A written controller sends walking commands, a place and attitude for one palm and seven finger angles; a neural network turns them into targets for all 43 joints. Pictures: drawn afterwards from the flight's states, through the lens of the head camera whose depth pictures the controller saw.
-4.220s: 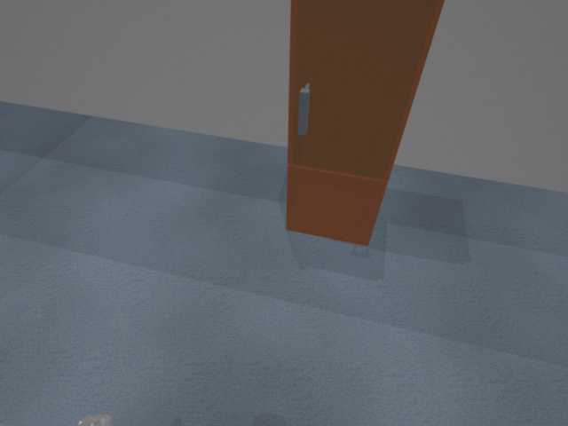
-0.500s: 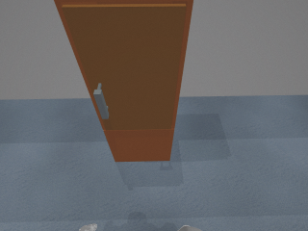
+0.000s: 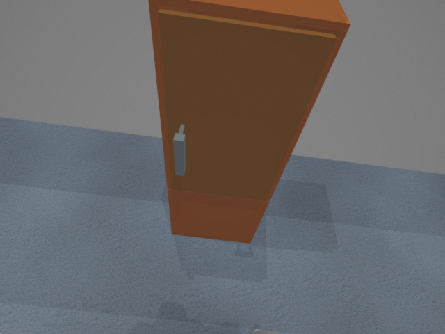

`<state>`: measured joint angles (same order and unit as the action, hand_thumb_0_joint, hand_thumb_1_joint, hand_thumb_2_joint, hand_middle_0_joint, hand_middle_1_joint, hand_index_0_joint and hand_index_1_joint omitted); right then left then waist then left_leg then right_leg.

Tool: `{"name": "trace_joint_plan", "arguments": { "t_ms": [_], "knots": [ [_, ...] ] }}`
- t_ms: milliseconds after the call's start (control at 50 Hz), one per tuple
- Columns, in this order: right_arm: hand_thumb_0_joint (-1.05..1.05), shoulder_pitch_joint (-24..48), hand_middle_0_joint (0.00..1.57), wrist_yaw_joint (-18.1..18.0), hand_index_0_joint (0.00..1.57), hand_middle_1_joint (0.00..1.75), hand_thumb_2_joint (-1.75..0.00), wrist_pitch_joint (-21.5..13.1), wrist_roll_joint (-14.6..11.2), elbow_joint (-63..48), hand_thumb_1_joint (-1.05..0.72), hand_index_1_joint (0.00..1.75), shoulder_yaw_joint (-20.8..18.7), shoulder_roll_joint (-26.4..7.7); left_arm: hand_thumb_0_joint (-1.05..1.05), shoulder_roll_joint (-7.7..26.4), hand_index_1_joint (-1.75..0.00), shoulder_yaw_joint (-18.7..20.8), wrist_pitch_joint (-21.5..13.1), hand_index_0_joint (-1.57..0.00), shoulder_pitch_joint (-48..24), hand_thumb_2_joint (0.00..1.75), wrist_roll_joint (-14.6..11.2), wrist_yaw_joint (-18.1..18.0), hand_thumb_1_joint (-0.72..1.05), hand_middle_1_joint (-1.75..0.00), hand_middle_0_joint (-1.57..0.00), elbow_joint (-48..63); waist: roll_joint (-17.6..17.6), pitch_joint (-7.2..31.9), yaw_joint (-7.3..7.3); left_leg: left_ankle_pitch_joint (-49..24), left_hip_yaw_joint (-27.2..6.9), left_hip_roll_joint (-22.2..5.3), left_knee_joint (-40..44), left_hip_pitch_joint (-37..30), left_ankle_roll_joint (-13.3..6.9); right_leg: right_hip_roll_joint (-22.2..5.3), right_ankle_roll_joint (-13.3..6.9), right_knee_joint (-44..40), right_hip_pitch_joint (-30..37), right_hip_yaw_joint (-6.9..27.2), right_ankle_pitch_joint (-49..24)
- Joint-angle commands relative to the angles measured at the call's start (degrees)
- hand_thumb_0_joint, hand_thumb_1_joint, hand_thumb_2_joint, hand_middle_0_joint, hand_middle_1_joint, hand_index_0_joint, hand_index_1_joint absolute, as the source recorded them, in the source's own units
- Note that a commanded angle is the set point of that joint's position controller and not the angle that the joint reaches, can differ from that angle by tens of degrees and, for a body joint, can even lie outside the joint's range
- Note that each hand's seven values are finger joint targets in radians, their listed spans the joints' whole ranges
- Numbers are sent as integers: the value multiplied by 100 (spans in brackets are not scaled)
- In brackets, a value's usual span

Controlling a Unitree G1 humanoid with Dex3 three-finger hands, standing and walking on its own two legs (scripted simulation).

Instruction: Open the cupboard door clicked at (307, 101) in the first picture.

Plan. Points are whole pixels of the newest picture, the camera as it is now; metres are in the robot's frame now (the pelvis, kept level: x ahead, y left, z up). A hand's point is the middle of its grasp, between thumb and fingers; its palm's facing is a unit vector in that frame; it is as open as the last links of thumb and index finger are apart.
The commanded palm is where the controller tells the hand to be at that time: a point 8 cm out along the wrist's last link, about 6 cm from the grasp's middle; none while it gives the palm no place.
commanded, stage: come to a stop and stand still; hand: left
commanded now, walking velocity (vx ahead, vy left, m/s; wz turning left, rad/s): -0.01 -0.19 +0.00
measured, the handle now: (181, 150) +0.57 +0.16 -0.10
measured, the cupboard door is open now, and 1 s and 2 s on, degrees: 0 0 0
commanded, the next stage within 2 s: look again from close up in 0.84 s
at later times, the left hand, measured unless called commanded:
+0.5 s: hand out of the picture -0.01 +0.12 -0.16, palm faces +0.01 -0.97 -0.22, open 7.3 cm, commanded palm none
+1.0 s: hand out of the picture -0.04 +0.07 -0.17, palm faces +0.04 -0.99 -0.15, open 7.3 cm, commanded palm none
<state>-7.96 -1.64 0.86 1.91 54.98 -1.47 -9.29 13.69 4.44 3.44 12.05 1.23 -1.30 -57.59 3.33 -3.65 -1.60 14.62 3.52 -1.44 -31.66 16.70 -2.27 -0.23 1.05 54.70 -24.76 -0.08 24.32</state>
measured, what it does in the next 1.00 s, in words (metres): steps on the spot: right foot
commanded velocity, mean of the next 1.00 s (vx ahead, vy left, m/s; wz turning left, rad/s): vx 0.00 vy -0.01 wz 0.00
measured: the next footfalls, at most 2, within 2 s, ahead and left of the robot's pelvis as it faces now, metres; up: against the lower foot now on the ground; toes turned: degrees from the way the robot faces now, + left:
right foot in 0.38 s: -0.02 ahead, -0.15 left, +0.00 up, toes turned -3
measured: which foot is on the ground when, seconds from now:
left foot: down 0.00-1.00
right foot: up 0.00-0.36, down 0.38-1.00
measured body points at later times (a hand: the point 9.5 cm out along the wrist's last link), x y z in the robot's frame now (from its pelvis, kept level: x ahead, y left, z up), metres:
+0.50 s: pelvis -0.03 -0.05 +0.01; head -0.04 -0.07 +0.46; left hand -0.01 +0.17 -0.14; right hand -0.08 -0.28 -0.16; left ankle +0.02 +0.09 -0.73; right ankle -0.07 -0.16 -0.74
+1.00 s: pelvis -0.02 -0.07 +0.00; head +0.00 -0.07 +0.45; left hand -0.04 +0.13 -0.16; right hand -0.03 -0.28 -0.16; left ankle -0.01 +0.08 -0.73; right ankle -0.07 -0.16 -0.74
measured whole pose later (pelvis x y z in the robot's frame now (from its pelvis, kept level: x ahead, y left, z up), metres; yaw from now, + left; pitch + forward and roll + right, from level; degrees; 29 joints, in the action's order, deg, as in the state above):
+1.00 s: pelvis -0.02 -0.07 +0.00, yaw -1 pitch +0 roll -1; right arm -15.8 -2.0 1.4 1.1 64.8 -0.8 -8.0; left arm 4.2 0.1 -1.9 19.6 0.9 -2.9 -64.5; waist -1.5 -1.9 -0.6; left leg 15.6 -0.1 -4.8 -34.2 16.6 1.9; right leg 2.3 -2.0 24.2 -6.6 -3.8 17.4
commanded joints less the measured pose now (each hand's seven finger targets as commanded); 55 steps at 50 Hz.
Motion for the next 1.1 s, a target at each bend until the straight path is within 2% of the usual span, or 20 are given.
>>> {"name": "trace_joint_plan", "arguments": {
  "t_ms": [0,100,240,300,320,340,360,380,400,420,480,580,660,900,920,940,980,1000,1040,1080],
  "knots": [
    [0,-351,20,-166,20,30,-90,-166,-64,-127,-90,30,-193,-971,0,320,-30,64,-95,-20,650,90,15,69,90,-30,-20,42,-1030,637,130,-1883,-1167,-1515,1637,-990,-452,-94,158,865,-435,415,-326],
    [0,-893,20,-204,20,30,-90,-150,-76,183,-90,30,-248,-976,0,191,-30,17,-58,-20,482,90,2,73,90,-30,-20,44,-1093,620,334,-2688,-1137,-1648,1539,-1577,-597,-176,243,172,-317,243,-32],
    [0,-772,20,-77,20,30,-90,-52,-47,409,-90,30,-300,-1039,0,-93,-30,-144,-69,-20,489,90,-27,60,90,-30,-20,-135,-1416,356,354,-165,-1276,-1453,1978,-722,-558,-196,49,-1471,682,-167,226],
    [0,-745,20,-30,20,30,-90,-49,-77,520,-90,30,-302,-964,0,-119,-30,-178,-157,-20,905,90,-46,26,90,-30,-20,-376,-1288,422,148,253,-1115,-1168,1871,-321,-313,-115,-38,-2824,1512,-383,-624],
    [0,-757,20,-15,20,30,-90,-50,-107,552,-90,30,-283,-849,0,-60,-30,-184,-209,-20,1117,90,-38,0,90,-30,-20,-462,-1034,446,62,306,-889,-961,1629,-148,-125,-203,-56,-3507,1894,-315,-1059],
    [0,-878,20,10,20,30,-90,-47,-148,592,-90,30,-246,-564,0,150,-30,-178,-269,-20,1050,90,-8,-40,90,-30,-20,-489,-470,289,129,432,-569,-614,1170,263,146,-678,-219,-3892,2062,291,-871],
    [0,-906,20,47,20,30,-90,-31,-177,599,-90,30,-140,-272,0,388,-30,-181,-317,-20,789,90,-23,-66,90,-30,-20,-430,119,95,226,498,-245,-285,819,282,341,-1294,-460,-4265,1565,856,-280],
    [0,-912,20,85,20,30,-90,-15,-138,588,-90,30,-88,-173,0,528,-30,-184,-333,-20,543,90,-32,-66,90,-30,-20,-339,401,85,281,462,-150,-195,598,-60,348,-1535,-573,-4542,874,1053,519],
    [0,-793,20,73,20,30,-90,48,-77,605,-90,30,-83,-210,0,496,-30,-167,-368,-20,459,90,-40,-75,90,-30,-20,-336,1269,-291,163,340,-160,-202,303,-60,315,-1385,-604,-4792,382,1168,783],
    [0,-875,20,58,20,30,-90,52,-66,666,-90,30,-73,-255,0,295,-30,-215,-364,-20,385,90,-44,-85,90,-30,-20,-358,1190,-597,203,190,-229,-245,140,-10,282,-1320,-641,-4781,268,1077,528],
    [0,-1436,20,29,20,30,-90,-24,-80,978,-90,30,-13,-130,0,40,-30,-275,-394,-20,365,90,-89,-81,90,-30,-20,-407,339,-369,373,-567,-241,-298,497,-386,276,-956,-558,-4160,599,538,-446],
    [0,-1390,20,-35,20,30,-90,-48,-101,1101,-90,30,19,-150,0,-69,-30,-283,-382,-20,732,90,-119,-83,90,-30,-20,-544,-249,-432,221,-816,-302,-398,753,-504,339,-681,-381,-4034,733,415,-574],
    [0,-1446,20,-60,20,30,-90,-54,-112,1135,-90,30,11,-91,0,-95,-30,-274,-406,-20,816,90,-117,-91,90,-30,-20,-586,-117,-282,227,-892,-274,-418,747,-510,356,-651,-379,-3983,1029,371,-1023],
    [0,-1274,20,-116,20,30,-90,-111,-133,1094,-90,30,6,-114,0,-279,-30,-279,-424,-20,1052,90,-91,-110,90,-30,-20,-682,-352,-107,193,-1305,-329,-492,814,-757,296,-556,-313,-3683,1260,170,-1919],
    [0,-346,20,-35,20,30,-90,-221,-183,562,-90,30,11,-248,0,-17,-30,-265,-628,-20,1693,90,6,-321,90,-30,-20,-801,164,-353,-228,-307,-72,-305,-793,185,451,-1078,225,-3756,1276,1050,-5317],
    [0,-810,20,11,20,30,-90,-143,-135,338,-90,30,7,7,0,113,-30,-287,-724,-20,1437,90,41,-291,90,-30,-20,-530,109,-33,267,513,-373,-139,-1075,433,265,-1312,62,-3463,1573,826,-5676],
    [0,-889,20,63,20,30,-90,-136,-145,274,-90,30,15,19,0,81,-30,-286,-731,-20,1135,90,60,-227,90,-30,-20,-358,246,310,231,615,-192,-170,-1014,301,180,-1120,-601,-3242,1719,485,-4600],
    [0,-963,20,61,20,30,-90,-176,-142,238,-90,30,25,-15,0,52,-30,-276,-728,-20,1066,90,56,-228,90,-30,-20,-285,315,454,267,507,-121,-114,-605,166,179,-1043,-717,-3134,1788,421,-4447],
    [0,-1200,20,25,20,30,-90,-246,-139,306,-90,30,42,-139,0,-26,-30,-318,-674,-20,1020,90,5,-222,90,-30,-20,-216,34,581,340,-506,-239,-168,337,-499,142,-762,-588,-2748,1605,288,-3753],
    [0,-1334,20,-19,20,30,-90,-296,-93,384,-90,30,24,-451,0,-168,-30,-320,-579,-20,1177,90,-23,-217,90,-30,-20,-198,-912,449,187,-2300,-585,-642,210,-650,-69,-392,-378,-2610,1295,46,-2248]
  ]
}}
